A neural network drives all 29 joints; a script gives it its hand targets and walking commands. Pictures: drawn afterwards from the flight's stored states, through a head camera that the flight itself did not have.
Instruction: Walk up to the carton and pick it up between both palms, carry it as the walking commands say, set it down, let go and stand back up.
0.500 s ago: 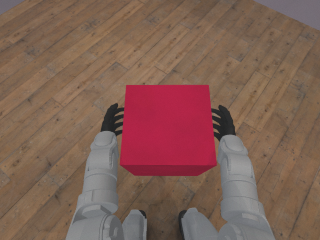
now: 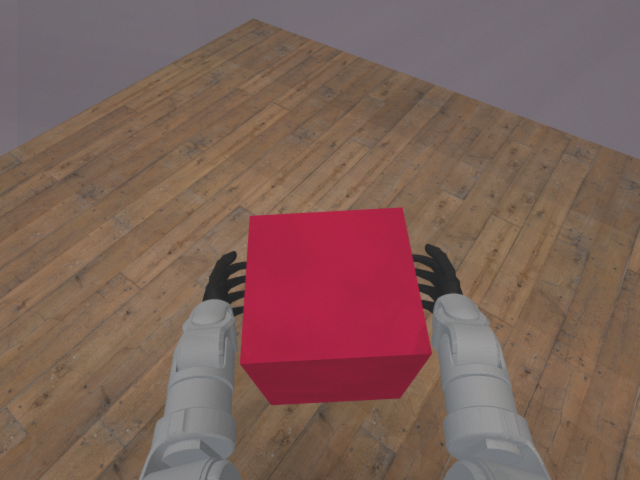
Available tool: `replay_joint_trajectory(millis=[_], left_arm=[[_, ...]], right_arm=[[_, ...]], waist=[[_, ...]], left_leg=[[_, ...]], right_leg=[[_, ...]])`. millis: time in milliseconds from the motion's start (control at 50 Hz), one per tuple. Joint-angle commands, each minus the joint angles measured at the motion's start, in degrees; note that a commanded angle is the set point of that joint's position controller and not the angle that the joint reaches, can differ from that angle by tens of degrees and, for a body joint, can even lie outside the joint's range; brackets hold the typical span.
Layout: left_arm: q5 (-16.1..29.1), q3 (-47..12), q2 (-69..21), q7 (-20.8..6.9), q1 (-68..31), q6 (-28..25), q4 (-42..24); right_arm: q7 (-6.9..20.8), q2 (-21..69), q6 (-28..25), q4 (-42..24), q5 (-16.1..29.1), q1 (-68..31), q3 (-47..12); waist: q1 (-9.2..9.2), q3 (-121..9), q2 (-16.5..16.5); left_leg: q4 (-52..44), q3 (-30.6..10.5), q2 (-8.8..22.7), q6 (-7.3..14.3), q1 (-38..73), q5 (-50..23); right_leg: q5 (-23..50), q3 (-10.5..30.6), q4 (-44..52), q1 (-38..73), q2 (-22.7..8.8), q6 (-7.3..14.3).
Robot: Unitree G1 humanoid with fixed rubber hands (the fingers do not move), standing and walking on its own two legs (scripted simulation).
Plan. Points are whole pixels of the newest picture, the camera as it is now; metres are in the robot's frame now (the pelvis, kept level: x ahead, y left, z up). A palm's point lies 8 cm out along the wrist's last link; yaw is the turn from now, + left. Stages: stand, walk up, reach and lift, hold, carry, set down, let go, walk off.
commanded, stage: reach and lift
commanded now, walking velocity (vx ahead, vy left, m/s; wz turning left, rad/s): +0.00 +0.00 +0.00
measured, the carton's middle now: (331, 314) +0.35 -0.02 -0.07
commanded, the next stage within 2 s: hold in 1.72 s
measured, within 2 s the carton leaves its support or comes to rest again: neither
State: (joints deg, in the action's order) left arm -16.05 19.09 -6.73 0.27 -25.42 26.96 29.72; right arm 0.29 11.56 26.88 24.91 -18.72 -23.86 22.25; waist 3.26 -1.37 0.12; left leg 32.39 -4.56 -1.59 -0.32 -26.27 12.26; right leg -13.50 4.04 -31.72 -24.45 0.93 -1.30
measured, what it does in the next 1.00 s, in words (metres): stands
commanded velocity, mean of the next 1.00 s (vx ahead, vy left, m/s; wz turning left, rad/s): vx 0.00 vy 0.00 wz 0.00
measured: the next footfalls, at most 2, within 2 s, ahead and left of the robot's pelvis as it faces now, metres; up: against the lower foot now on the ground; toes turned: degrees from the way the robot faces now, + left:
none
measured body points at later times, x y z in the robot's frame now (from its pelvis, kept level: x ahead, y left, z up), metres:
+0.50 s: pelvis +0.01 +0.00 +0.01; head -0.02 +0.00 +0.46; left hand +0.33 +0.13 +0.05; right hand +0.32 -0.17 +0.06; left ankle +0.04 +0.12 -0.73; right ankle +0.03 -0.14 -0.73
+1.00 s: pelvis +0.00 +0.00 +0.01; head -0.04 +0.00 +0.46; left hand +0.32 +0.15 +0.05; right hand +0.32 -0.15 +0.06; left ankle +0.04 +0.12 -0.73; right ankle +0.03 -0.14 -0.73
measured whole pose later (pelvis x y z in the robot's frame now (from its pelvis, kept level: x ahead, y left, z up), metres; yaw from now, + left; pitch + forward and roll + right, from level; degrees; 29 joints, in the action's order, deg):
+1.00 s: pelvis +0.00 +0.00 +0.01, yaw +0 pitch -8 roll +0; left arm -15.2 15.5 -7.0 0.3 -20.1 42.0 19.7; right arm 0.1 10.4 41.9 18.0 -17.7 -20.9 15.9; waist 0.8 2.3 -0.3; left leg 23.5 -4.1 -1.1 -0.4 -5.6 10.4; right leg -11.6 4.7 -23.4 -4.3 0.8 -0.9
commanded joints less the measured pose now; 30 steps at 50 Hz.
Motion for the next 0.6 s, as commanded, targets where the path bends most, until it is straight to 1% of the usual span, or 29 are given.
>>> replay_joint_trajectory(millis=[0, 20, 40, 60, 80, 100, 120, 140, 160, 180, 200, 220, 260, 280, 300, 320, 340, 360, 380, 400, 420, 440, 460, 480, 500, 520, 540, 560, 580], left_arm=[[8.96, -30.39, -56.83, -14.99, -33.08, -1.65, -1.97], [9.81, -31.31, -57.69, -14.95, -31.78, -1.13, -1.83], [10.55, -34.01, -59.32, -14.94, -31.25, -0.77, -3.07], [11.66, -34.01, -59.84, -14.96, -30.43, -0.01, -4.0], [11.41, -34.06, -56.16, -14.81, -34.43, -0.11, -7.22], [12.62, -35.56, -58.63, -14.87, -35.35, 0.92, -6.03], [13.37, -34.84, -59.79, -14.95, -32.19, 1.68, -5.03], [11.84, -31.69, -58.72, -15.09, -29.48, 2.63, 0.22], [14.22, -35.9, -61.42, -15.18, -31.82, 2.14, -5.9], [12.67, -33.68, -58.09, -15.02, -34.03, 2.58, -6.04], [12.99, -34.39, -58.18, -14.99, -33.35, 3.12, -6.27], [15.12, -38.37, -58.9, -14.94, -34.67, 3.1, -11.01], [14.42, -34.85, -57.2, -14.99, -33.04, 4.29, -7.88], [14.82, -35.72, -56.79, -14.93, -32.69, 4.51, -9.55], [15.53, -36.67, -58.05, -14.57, -30.67, 5.67, -10.49], [14.25, -36.11, -57.35, -14.6, -27.41, 7.33, -8.05], [13.61, -34.5, -56.09, -14.24, -26.74, 7.67, -7.88], [13.57, -35.25, -56.53, -14.52, -26.33, 8.16, -9.81], [16.04, -38.02, -57.49, -14.57, -29.04, 7.81, -14.55], [17.26, -37.97, -58.17, -14.88, -30.63, 8.63, -12.21], [16.61, -38.05, -56.16, -14.97, -29.99, 8.6, -13.69], [18.27, -41.54, -57.66, -14.84, -29.91, 9.01, -16.88], [16.77, -40.04, -58.07, -14.89, -24.94, 10.65, -13.74], [17.61, -40.83, -56.86, -14.93, -27.46, 10.52, -15.86], [17.28, -39.17, -56.76, -14.67, -24.3, 10.74, -16.02], [18.28, -40.53, -55.57, -14.78, -27.72, 10.63, -18.43], [17.1, -39.9, -56.15, -14.77, -26.38, 12.18, -16.0], [17.46, -39.2, -54.39, -15.12, -28.58, 12.12, -16.31], [16.12, -37.76, -53.27, -14.84, -28.83, 11.83, -15.99]], right_arm=[[14.15, 54.75, -0.38, 4.03, 11.54, -31.9, -31.36], [14.38, 55.92, 0.54, 4.58, 11.89, -31.04, -32.72], [14.51, 57.68, 0.25, 0.11, 14.29, -33.65, -36.46], [14.17, 58.18, 1.35, -1.22, 15.35, -32.08, -38.42], [14.09, 56.32, 2.71, 3.95, 13.16, -28.59, -33.88], [14.09, 53.6, 2.55, 4.23, 12.33, -28.91, -32.15], [13.93, 54.01, 3.46, 4.79, 11.86, -26.4, -31.69], [13.88, 53.04, 3.86, 5.08, 11.06, -27.92, -30.48], [13.99, 53.52, 3.65, 0.59, 12.05, -28.41, -33.84], [13.65, 54.0, 4.63, 4.27, 11.46, -26.8, -30.33], [13.94, 56.05, 5.05, 1.35, 13.18, -29.61, -33.34], [13.88, 57.07, 4.82, -2.73, 15.98, -30.22, -37.61], [13.29, 54.1, 6.84, -1.18, 13.44, -28.04, -35.11], [13.34, 56.57, 7.32, -3.68, 16.12, -31.07, -38.16], [13.38, 57.23, 8.33, -4.37, 16.36, -28.82, -38.41], [13.03, 56.76, 9.02, -5.05, 17.17, -27.76, -39.36], [13.29, 54.0, 10.08, -1.43, 15.28, -25.37, -35.98], [13.21, 55.2, 9.93, -5.8, 16.54, -26.27, -38.01], [13.64, 56.08, 9.97, -8.44, 18.51, -26.92, -40.07], [12.83, 55.23, 10.74, -7.42, 15.74, -25.8, -38.19], [12.64, 54.95, 11.24, -6.6, 16.04, -25.22, -38.15], [12.66, 56.39, 11.44, -8.01, 18.27, -22.91, -40.81], [12.13, 54.35, 12.32, -9.63, 17.13, -21.55, -40.49], [12.16, 54.42, 12.9, -10.62, 17.49, -21.87, -40.04], [11.78, 55.34, 13.16, -12.7, 18.5, -23.99, -41.69], [11.97, 54.75, 13.57, -9.7, 17.76, -22.45, -40.12], [11.8, 53.55, 14.37, -9.33, 16.96, -19.95, -38.92], [11.98, 54.03, 14.48, -10.42, 17.02, -23.25, -38.27], [11.92, 53.85, 14.32, -9.09, 17.57, -24.19, -37.73]], waist=[[-0.75, -24.38, -3.03], [-0.72, -24.57, 0.14], [-2.5, -26.47, -2.52], [-2.63, -27.66, -1.32], [-0.11, -22.91, -1.64], [2.07, -20.33, -4.04], [2.2, -20.36, -4.04], [1.98, -15.27, -1.91], [2.46, -21.51, -1.25], [2.64, -15.43, -5.0], [0.62, -19.89, -0.68], [0.58, -23.12, -4.1], [1.17, -18.15, 1.21], [-0.7, -18.21, 1.27], [-0.46, -19.56, 3.19], [-1.62, -17.8, -1.42], [-0.74, -12.96, 0.24], [-1.92, -15.4, -1.04], [-1.39, -15.07, -1.61], [1.35, -14.14, 2.43], [0.3, -14.66, 2.63], [-0.51, -17.41, -3.42], [0.04, -15.18, -1.51], [0.78, -14.24, -0.99], [-0.71, -14.55, 1.26], [0.17, -14.14, 2.27], [0.37, -12.46, -1.43], [0.95, -10.61, 0.34], [-0.44, -10.42, -2.74]], left_leg=[[-4.66, -0.26, -4.02, 0.61, 14.64, -9.47], [-5.72, 0.16, -4.24, 0.94, 15.75, -6.22], [-6.21, 0.56, -4.47, 0.66, 18.41, -7.68], [-7.02, 0.56, -4.41, 1.0, 18.83, -9.16], [-6.23, 0.44, -4.28, 0.64, 17.93, -6.86], [-6.91, -0.21, -3.59, -0.49, 17.47, -4.54], [-8.08, 0.14, -2.75, -1.07, 18.44, -2.18], [-8.44, -0.06, -3.05, -0.4, 17.51, -1.45], [-8.5, 0.29, -3.49, -0.9, 20.52, -5.32], [-8.51, 1.14, -3.64, -0.57, 17.18, -1.77], [-9.49, 0.37, -3.81, 0.31, 20.6, -4.6], [-8.14, 0.16, -4.09, 0.09, 22.9, -7.72], [-8.6, -0.04, -3.52, 0.33, 20.89, -8.03], [-9.23, -0.52, -3.4, 1.18, 22.16, -6.51], [-9.56, -0.35, -3.5, 0.97, 24.56, -10.2], [-10.36, 0.12, -3.64, 0.87, 25.19, -7.56], [-11.09, -0.3, -3.2, 0.46, 23.54, -7.23], [-10.87, -0.24, -3.45, 0.8, 25.79, -8.8], [-10.94, 0.29, -3.41, 0.7, 26.06, -10.25], [-10.85, 0.6, -3.28, 0.68, 27.23, -9.83], [-11.5, -0.47, -2.58, 0.81, 26.79, -10.84], [-10.97, -0.44, -2.81, 0.31, 27.96, -13.88], [-12.14, 0.07, -3.21, -0.01, 28.3, -13.38], [-12.67, -0.04, -3.31, 0.25, 26.39, -13.86], [-12.37, -0.03, -2.94, 1.24, 27.67, -12.47], [-12.63, -0.9, -2.41, 1.01, 27.39, -12.14], [-12.71, -0.63, -2.9, 0.59, 28.14, -11.89], [-13.41, -0.39, -2.86, 0.98, 26.08, -7.08], [-13.81, 0.21, -3.19, 1.02, 24.39, -6.13]], right_leg=[[10.56, -1.47, 4.1, 8.55, 4.94, 1.33], [8.54, -1.26, 5.09, 10.92, 4.86, 0.95], [9.41, -1.37, 5.31, 12.4, 4.72, 1.35], [11.62, -1.23, 5.92, 16.33, 4.68, 0.76], [9.45, -0.63, 6.13, 11.79, 4.69, 0.92], [7.76, -0.72, 6.21, 11.46, 4.89, 2.26], [6.53, -0.69, 6.72, 13.88, 4.5, 2.39], [5.05, -0.87, 7.61, 10.59, 4.5, 2.47], [8.76, -1.33, 8.04, 16.04, 5.14, 2.16], [6.46, -0.31, 8.42, 13.48, 3.81, 2.63], [8.31, -1.29, 8.45, 17.17, 4.75, 1.38], [10.47, -0.77, 8.29, 18.51, 4.38, 1.74], [9.88, -1.41, 8.5, 16.27, 4.6, 1.42], [8.85, -0.91, 8.86, 16.95, 3.93, 0.9], [11.36, -0.95, 9.82, 18.91, 4.23, 0.68], [9.39, -0.94, 10.02, 19.55, 4.0, 0.81], [8.12, -0.57, 10.82, 17.09, 4.28, 1.37], [9.65, -0.42, 10.84, 18.29, 3.75, 1.12], [11.02, -0.68, 11.16, 18.64, 4.08, 1.09], [10.93, -0.7, 12.01, 17.29, 3.94, 1.26], [11.94, -0.2, 11.65, 17.88, 3.75, 1.07], [14.81, 0.41, 11.38, 20.25, 3.63, 1.79], [14.75, -0.67, 12.29, 21.54, 4.0, 1.06], [16.25, -0.14, 12.43, 22.34, 4.07, 1.07], [14.51, 0.3, 12.53, 22.41, 3.48, 0.47], [13.45, 0.11, 12.53, 21.31, 3.68, 0.53], [13.4, 0.42, 13.13, 20.33, 3.6, 1.25], [9.93, 0.13, 13.43, 21.25, 3.25, 0.72], [9.86, 0.36, 13.62, 22.31, 2.95, 0.8]])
